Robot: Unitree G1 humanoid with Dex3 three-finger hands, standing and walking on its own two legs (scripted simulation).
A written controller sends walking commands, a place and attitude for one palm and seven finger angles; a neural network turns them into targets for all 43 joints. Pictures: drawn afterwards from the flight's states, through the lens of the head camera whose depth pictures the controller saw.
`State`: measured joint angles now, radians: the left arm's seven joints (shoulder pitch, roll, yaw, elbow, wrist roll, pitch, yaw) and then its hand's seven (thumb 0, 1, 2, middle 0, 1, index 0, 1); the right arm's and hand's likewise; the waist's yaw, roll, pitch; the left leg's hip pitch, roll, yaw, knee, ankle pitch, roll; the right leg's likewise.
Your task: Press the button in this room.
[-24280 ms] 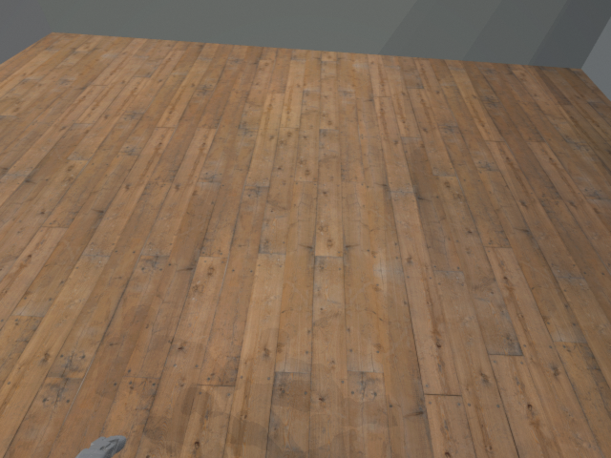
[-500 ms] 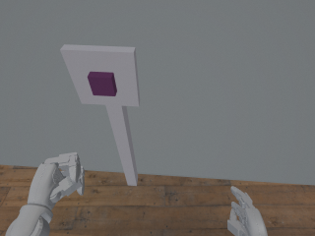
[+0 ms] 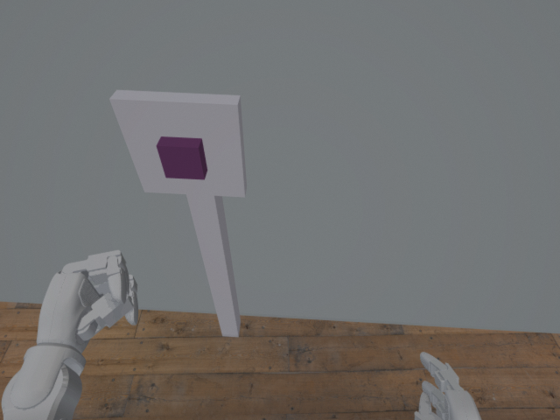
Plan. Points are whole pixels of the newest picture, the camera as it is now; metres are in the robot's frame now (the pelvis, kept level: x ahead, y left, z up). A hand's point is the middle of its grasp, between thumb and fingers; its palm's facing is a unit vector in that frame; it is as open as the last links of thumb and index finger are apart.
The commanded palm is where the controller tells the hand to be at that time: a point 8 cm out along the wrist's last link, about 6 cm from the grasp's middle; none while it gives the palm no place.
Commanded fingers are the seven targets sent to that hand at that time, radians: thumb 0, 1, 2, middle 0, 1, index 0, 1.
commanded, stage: raise the hand and make a fist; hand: left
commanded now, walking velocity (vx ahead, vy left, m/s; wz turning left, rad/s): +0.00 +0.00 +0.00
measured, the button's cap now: (183, 157) +0.50 +0.22 +0.11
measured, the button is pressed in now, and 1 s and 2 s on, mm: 0 0 0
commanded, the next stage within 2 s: aim a knuckle at the button in 0.06 s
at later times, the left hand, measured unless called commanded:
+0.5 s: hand (155, 275) +0.27 +0.19 +0.09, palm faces +0.03 -1.00 -0.04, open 3.1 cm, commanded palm +0.25 +0.25 +0.09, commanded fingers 0.00 0.90 0.90 -1.30 -1.50 -1.30 -1.50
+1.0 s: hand (179, 236) +0.35 +0.18 +0.08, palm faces +0.06 -1.00 -0.03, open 3.1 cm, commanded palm +0.32 +0.24 +0.08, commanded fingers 0.00 0.90 0.90 -1.30 -1.50 -1.30 -1.50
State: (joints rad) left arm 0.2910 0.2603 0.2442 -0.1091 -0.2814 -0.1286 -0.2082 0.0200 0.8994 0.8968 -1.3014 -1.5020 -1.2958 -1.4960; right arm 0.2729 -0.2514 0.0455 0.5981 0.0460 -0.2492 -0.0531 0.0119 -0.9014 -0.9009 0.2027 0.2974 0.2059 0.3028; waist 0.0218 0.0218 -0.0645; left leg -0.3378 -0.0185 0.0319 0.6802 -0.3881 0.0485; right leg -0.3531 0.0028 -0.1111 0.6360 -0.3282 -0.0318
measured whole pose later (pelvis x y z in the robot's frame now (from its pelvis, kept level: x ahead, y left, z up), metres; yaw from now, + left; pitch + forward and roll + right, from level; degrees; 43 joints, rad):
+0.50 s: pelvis -0.02 -0.02 +0.00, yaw +0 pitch +3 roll -1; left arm -0.01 0.30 0.25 0.21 -0.28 -0.13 -0.27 0.02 0.90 0.90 -1.30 -1.50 -1.30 -1.50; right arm 0.24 -0.26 0.06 0.64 0.06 -0.23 -0.09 0.01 -0.90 -0.90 0.20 0.30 0.21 0.30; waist 0.00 0.03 -0.03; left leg -0.37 -0.01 0.02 0.69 -0.36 0.03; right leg -0.39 0.01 -0.12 0.65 -0.31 -0.06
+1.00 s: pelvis -0.01 -0.02 +0.00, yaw -1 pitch +6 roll +0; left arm -0.24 0.30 0.28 0.49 -0.23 -0.21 -0.21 0.02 0.90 0.90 -1.30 -1.50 -1.30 -1.50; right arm 0.27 -0.26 0.04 0.64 0.05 -0.14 -0.06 0.01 -0.90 -0.90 0.20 0.30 0.21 0.30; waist -0.03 0.02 -0.04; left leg -0.42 0.00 0.05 0.69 -0.38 0.03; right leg -0.45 0.02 -0.10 0.67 -0.33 -0.06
